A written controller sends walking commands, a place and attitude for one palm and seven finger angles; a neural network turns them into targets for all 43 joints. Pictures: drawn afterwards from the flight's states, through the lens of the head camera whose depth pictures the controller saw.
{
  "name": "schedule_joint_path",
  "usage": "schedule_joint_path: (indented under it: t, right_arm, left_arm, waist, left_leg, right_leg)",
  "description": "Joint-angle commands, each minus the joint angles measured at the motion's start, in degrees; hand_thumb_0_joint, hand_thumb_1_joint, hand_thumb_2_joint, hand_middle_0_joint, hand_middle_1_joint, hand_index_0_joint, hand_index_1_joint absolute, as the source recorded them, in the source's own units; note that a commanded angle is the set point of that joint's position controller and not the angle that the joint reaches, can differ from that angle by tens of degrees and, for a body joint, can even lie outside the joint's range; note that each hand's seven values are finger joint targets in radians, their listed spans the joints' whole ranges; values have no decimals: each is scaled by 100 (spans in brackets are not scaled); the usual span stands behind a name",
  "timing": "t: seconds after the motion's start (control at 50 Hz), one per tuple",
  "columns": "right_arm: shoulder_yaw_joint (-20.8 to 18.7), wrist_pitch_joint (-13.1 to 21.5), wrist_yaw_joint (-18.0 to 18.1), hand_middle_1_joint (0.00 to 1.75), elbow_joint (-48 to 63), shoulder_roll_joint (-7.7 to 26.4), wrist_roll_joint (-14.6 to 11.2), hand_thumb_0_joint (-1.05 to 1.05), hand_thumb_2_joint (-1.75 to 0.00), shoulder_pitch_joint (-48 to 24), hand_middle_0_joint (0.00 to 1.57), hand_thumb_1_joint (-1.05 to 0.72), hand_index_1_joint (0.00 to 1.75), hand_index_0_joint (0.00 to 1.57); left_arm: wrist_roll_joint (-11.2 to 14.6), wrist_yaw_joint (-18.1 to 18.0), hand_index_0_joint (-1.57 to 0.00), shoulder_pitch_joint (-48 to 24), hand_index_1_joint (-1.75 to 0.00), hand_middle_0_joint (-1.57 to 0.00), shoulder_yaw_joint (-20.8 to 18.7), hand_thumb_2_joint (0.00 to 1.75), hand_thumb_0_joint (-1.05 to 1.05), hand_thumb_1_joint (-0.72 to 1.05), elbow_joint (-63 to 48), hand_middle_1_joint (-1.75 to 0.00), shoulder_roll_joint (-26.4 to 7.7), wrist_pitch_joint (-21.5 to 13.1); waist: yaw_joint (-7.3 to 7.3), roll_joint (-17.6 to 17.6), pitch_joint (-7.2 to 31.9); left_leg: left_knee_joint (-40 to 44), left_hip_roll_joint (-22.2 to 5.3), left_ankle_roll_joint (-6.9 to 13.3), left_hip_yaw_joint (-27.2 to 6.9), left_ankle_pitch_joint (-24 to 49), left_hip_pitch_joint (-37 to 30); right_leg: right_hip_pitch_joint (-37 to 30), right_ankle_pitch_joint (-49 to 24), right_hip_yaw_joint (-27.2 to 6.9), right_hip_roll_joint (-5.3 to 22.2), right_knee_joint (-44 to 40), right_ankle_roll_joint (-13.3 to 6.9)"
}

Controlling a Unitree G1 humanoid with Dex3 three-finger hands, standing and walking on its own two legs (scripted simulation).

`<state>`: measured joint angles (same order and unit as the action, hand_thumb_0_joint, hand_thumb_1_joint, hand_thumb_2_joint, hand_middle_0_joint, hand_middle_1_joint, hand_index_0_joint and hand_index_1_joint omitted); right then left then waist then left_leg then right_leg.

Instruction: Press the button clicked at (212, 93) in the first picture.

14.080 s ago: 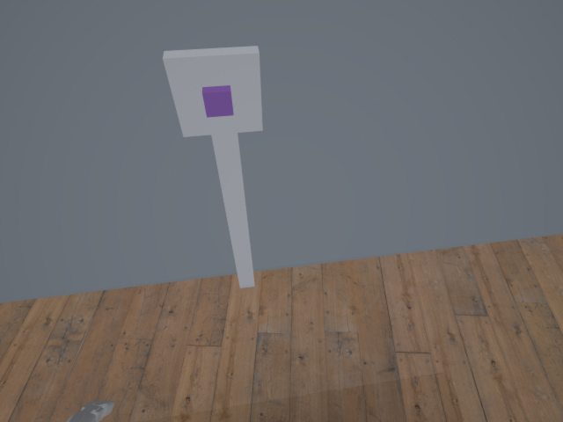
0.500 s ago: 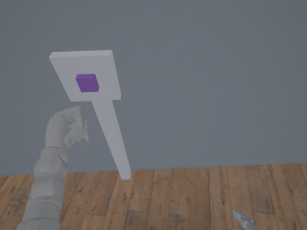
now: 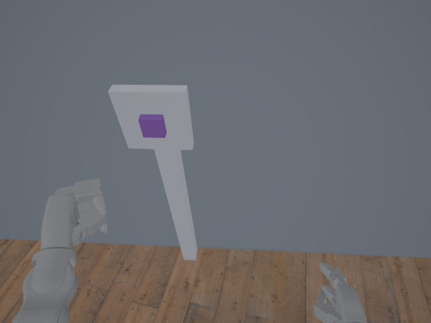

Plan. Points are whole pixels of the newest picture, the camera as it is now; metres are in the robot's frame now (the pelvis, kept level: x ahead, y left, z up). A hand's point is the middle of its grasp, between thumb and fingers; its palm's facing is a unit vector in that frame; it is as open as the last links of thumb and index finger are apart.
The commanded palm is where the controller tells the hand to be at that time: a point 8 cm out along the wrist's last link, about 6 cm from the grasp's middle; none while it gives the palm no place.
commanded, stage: draw the hand back to the body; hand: left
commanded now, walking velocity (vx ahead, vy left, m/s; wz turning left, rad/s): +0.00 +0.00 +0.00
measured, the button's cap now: (153, 125) +0.52 +0.21 +0.09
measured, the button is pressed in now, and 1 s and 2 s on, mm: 0 0 0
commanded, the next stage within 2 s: step back with the hand held close in 0.72 s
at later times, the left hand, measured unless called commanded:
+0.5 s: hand (52, 235) +0.19 +0.25 +0.16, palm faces +0.41 -0.82 -0.40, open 3.1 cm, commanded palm +0.14 +0.29 +0.17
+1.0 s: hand (47, 237) +0.18 +0.25 +0.16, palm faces +0.39 -0.82 -0.42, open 3.1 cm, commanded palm +0.12 +0.29 +0.17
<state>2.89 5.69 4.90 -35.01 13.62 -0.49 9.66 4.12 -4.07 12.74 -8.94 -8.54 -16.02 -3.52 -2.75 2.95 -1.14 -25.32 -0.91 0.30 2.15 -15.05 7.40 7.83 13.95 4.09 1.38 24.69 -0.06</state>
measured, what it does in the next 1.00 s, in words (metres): stands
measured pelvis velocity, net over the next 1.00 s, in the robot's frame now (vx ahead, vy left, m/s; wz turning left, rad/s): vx -0.01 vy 0.01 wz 0.00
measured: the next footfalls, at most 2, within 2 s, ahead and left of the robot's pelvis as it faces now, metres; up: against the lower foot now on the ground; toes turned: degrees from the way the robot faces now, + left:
right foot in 1.74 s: -0.12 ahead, -0.10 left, +0.00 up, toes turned +3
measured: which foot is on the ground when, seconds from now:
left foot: down 0.00-1.00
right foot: down 0.00-1.00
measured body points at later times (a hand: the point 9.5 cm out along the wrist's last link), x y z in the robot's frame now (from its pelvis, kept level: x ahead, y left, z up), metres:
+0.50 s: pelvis +0.01 +0.01 +0.00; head -0.01 -0.01 +0.45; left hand +0.16 +0.29 +0.18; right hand +0.20 -0.21 -0.08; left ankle -0.01 +0.11 -0.74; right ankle +0.00 -0.12 -0.74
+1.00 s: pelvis -0.01 +0.01 +0.00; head -0.01 +0.00 +0.45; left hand +0.16 +0.30 +0.18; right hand +0.18 -0.21 -0.08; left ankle -0.01 +0.11 -0.74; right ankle +0.00 -0.12 -0.74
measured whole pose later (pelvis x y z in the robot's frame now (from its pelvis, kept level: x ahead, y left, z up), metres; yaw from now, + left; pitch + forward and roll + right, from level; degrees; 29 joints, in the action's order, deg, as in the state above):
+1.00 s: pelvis -0.01 +0.01 +0.00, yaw +0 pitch -1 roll -1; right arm 1.6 2.7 3.9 -33.4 12.9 1.0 10.3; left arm 2.5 -6.4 31.7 -19.0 -28.0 -18.6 -7.6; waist -1.3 3.2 -0.7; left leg -25.7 -1.1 1.0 1.8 -14.3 10.2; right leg 8.6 11.1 4.5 1.0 21.0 0.7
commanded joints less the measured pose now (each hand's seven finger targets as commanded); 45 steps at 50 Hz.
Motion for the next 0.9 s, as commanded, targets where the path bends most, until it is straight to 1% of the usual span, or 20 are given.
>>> schedule_joint_path:
  t: [0.0, 0.04, 0.1, 0.18, 0.2, 0.24, 0.36, 0.42, 0.46, 0.52, 0.6, 0.66, 0.7, 0.72, 0.76, 0.8, 0.82, 0.84, 0.86, 0.88]
  right_arm:
    - [-247, 241, 54, 30, 832, 558, 46, 0, -90, -633, 20, -90, 30, 20]
    - [-251, 216, 38, 30, 868, 537, 61, 0, -90, -640, 20, -90, 30, 20]
    - [-282, 205, 2, 30, 868, 541, 98, 0, -90, -668, 20, -90, 30, 20]
    - [-294, 168, -43, 30, 917, 497, 101, 0, -90, -645, 20, -90, 30, 20]
    - [-299, 178, -41, 30, 899, 512, 118, 0, -90, -664, 20, -90, 30, 20]
    - [-300, 172, -56, 30, 931, 477, 105, 0, -90, -638, 20, -90, 30, 20]
    - [-321, 239, -24, 30, 953, 441, 92, 0, -90, -634, 20, -90, 30, 20]
    - [-332, 318, -11, 30, 970, 451, 91, 0, -90, -610, 20, -90, 30, 20]
    - [-333, 328, -14, 30, 915, 443, 91, 0, -90, -590, 20, -90, 30, 20]
    - [-353, 334, 25, 30, 890, 476, 89, 0, -90, -575, 20, -90, 30, 20]
    - [-345, 357, 57, 30, 870, 472, 108, 0, -90, -599, 20, -90, 30, 20]
    - [-325, 394, 54, 30, 886, 451, 119, 0, -90, -595, 20, -90, 30, 20]
    - [-331, 418, 61, 30, 876, 454, 116, 0, -90, -626, 20, -90, 30, 20]
    - [-318, 416, 57, 30, 879, 422, 118, 0, -90, -614, 20, -90, 30, 20]
    - [-321, 408, 47, 30, 872, 428, 117, 0, -90, -611, 20, -90, 30, 20]
    - [-334, 402, 53, 30, 857, 430, 121, 0, -90, -627, 20, -90, 30, 20]
    - [-332, 369, 65, 30, 812, 453, 103, 0, -90, -618, 20, -90, 30, 20]
    - [-347, 206, 19, 30, 1065, 562, 78, 0, -90, -518, 20, -90, 30, 20]
    - [-350, 107, 23, 30, 956, 465, 99, 0, -90, -501, 20, -90, 30, 20]
    - [-368, 35, -2, 30, 1001, 491, 120, 0, -90, -503, 20, -90, 30, 20]
  left_arm:
    - [-84, -217, -130, -833, -150, -130, -528, 90, 0, 90, -1709, -150, -935, -384]
    - [-93, -237, -130, -502, -150, -130, -572, 90, 0, 90, -1956, -150, -900, -381]
    - [-118, -251, -130, 14, -150, -130, -735, 90, 0, 90, -2157, -150, -969, -353]
    - [-112, -262, -130, 472, -150, -130, -863, 90, 0, 90, -2544, -150, -949, -346]
    - [-118, -259, -130, 648, -150, -130, -957, 90, 0, 90, -2543, -150, -1018, -333]
    - [-108, -261, -130, 805, -150, -130, -1003, 90, 0, 90, -2735, -150, -989, -351]
    - [-91, -296, -130, 1327, -150, -130, -1255, 90, 0, 90, -3022, -150, -1081, -405]
    - [-99, -320, -130, 1541, -150, -130, -1398, 90, 0, 90, -3332, -150, -1193, -454]
    - [-120, -314, -130, 1519, -150, -130, -1251, 90, 0, 90, -3128, -150, -1012, -431]
    - [-134, -321, -130, 1370, -150, -130, -1198, 90, 0, 90, -3030, -150, -985, -424]
    - [-137, -356, -130, 1324, -150, -130, -1300, 90, 0, 90, -3025, -150, -1084, -441]
    - [-146, -373, -130, 1267, -150, -130, -1300, 90, 0, 90, -3227, -150, -1106, -471]
    - [-137, -376, -130, 1378, -150, -130, -1351, 90, 0, 90, -3158, -150, -1145, -457]
    - [-116, -368, -130, 1392, -150, -130, -1306, 90, 0, 90, -3148, -150, -1080, -468]
    - [-122, -365, -130, 1370, -150, -130, -1313, 90, 0, 90, -3147, -150, -1075, -454]
    - [-114, -352, -130, 1469, -150, -130, -1327, 90, 0, 90, -3004, -150, -1053, -441]
    - [-120, -356, -130, 1103, -150, -130, -1260, 90, 0, 90, -2876, -150, -1047, -428]
    - [-90, -370, -130, 588, -150, -130, -1954, 90, 0, 90, -3336, -150, -1665, -655]
    - [-128, -334, -130, 1186, -150, -130, -1695, 90, 0, 90, -2849, -150, -1297, -677]
    - [-148, -308, -130, 1525, -150, -130, -1564, 90, 0, 90, -2812, -150, -1149, -697]
  waist:
    - [57, -94, 698]
    - [18, 1, 808]
    - [-34, -177, 706]
    - [-48, -71, 629]
    - [-77, -137, 537]
    - [-76, 65, 555]
    - [-119, -87, 387]
    - [-145, 66, 476]
    - [-101, -4, 249]
    - [-66, -147, 88]
    - [-126, -120, 195]
    - [-137, 161, 327]
    - [-166, 68, 283]
    - [-144, -22, 247]
    - [-143, 106, 206]
    - [-153, -132, 85]
    - [-71, -93, -18]
    - [151, -134, -486]
    - [163, -379, -335]
    - [166, -411, -132]
  left_leg:
    - [533, 50, 130, -139, 1249, -403]
    - [544, 49, 117, -154, 1494, -469]
    - [521, 40, 108, -153, 1723, -441]
    - [498, 21, 80, -174, 1904, -388]
    - [497, 21, 75, -176, 1883, -341]
    - [495, 13, 57, -188, 1889, -329]
    - [456, -8, 73, -172, 1644, -250]
    - [420, -9, 53, -189, 1720, -257]
    - [436, -11, 56, -181, 1582, -212]
    - [479, -17, 84, -178, 1306, -193]
    - [506, 9, 84, -211, 1149, -185]
    - [495, 26, 65, -221, 1251, -215]
    - [499, 24, 61, -222, 1236, -196]
    - [505, 25, 65, -221, 1228, -179]
    - [511, 20, 51, -211, 1212, -155]
    - [527, 17, 61, -212, 1148, -135]
    - [557, 6, 65, -193, 991, -133]
    - [398, -92, 182, -313, 560, 447]
    - [317, -77, 180, -355, 538, 364]
    - [255, -71, 183, -337, 677, 304]
  right_leg:
    - [-337, -1048, -195, -113, -553, -111]
    - [-505, -1266, -171, -98, -479, -113]
    - [-555, -1447, -162, -126, -504, -109]
    - [-581, -1567, -128, -102, -442, -95]
    - [-565, -1547, -131, -131, -484, -99]
    - [-581, -1532, -135, -104, -437, -103]
    - [-454, -1367, -139, -125, -484, -90]
    - [-513, -1422, -155, -122, -465, -97]
    - [-343, -1281, -135, -127, -502, -88]
    - [-235, -1011, -154, -129, -593, -81]
    - [-312, -838, -177, -134, -637, -99]
    - [-424, -965, -183, -110, -570, -113]
    - [-413, -958, -202, -131, -628, -114]
    - [-423, -965, -188, -116, -614, -106]
    - [-412, -946, -186, -123, -615, -108]
    - [-344, -867, -194, -154, -720, -107]
    - [-241, -682, -215, -133, -748, -94]
    - [401, -611, -723, 156, -1087, -54]
    - [444, -481, -653, 264, -1130, -67]
    - [432, -570, -644, 291, -1102, -71]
